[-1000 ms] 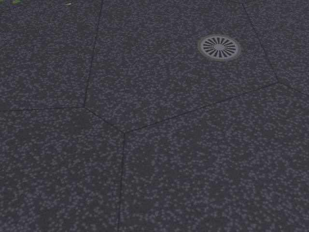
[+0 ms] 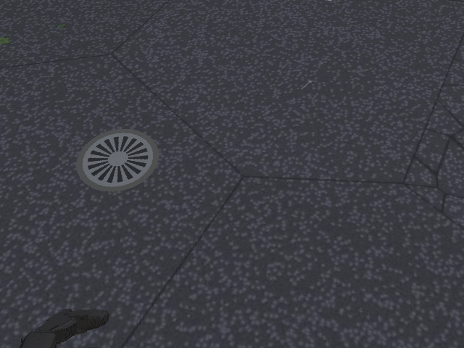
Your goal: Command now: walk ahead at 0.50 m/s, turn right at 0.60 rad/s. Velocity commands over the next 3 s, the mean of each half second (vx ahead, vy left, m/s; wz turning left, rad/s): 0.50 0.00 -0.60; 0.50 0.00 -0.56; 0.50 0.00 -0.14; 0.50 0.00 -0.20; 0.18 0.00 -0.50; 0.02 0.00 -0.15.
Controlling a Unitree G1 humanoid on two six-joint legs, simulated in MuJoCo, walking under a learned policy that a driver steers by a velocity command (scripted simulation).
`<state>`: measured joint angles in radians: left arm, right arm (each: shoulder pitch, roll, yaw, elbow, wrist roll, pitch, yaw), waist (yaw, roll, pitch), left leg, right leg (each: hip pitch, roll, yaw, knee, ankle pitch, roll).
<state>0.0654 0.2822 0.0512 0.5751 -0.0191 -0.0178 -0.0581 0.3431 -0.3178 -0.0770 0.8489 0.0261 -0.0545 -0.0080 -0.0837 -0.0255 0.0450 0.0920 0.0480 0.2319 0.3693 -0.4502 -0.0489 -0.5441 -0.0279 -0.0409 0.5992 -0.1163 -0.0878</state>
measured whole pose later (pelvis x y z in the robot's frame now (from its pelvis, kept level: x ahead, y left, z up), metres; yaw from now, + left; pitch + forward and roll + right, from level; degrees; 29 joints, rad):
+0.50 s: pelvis +0.30 +0.00 +0.00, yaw -18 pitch +2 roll +0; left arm 0.40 0.32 0.08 0.72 -0.02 -0.02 0.02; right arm 0.03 -0.28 -0.04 0.68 -0.01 -0.12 0.02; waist 0.08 0.00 0.01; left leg -0.46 -0.02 -0.05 0.51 -0.07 0.00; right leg -0.10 0.09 0.24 0.60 -0.48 -0.05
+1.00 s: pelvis +0.53 -0.12 +0.00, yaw -34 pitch +2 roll +2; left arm 0.06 0.27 0.05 0.57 -0.01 -0.02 -0.05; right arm 0.35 -0.32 -0.07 0.88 0.03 -0.05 0.00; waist -0.08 -0.02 0.05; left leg 0.09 0.07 0.23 0.40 -0.45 -0.05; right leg -0.50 -0.02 -0.03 0.56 -0.09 -0.09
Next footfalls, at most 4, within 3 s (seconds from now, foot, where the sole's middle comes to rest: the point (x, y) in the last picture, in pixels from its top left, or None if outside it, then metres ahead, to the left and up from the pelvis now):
0.02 right None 0.17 -0.10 -0.76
0.48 left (205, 336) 0.48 0.07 -0.76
1.00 right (328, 281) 0.61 -0.30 -0.76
1.52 left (302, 177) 1.00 -0.29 -0.76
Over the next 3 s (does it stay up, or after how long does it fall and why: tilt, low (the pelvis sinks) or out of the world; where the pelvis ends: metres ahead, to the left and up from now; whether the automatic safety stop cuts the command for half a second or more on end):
stays up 1.14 -0.60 0.02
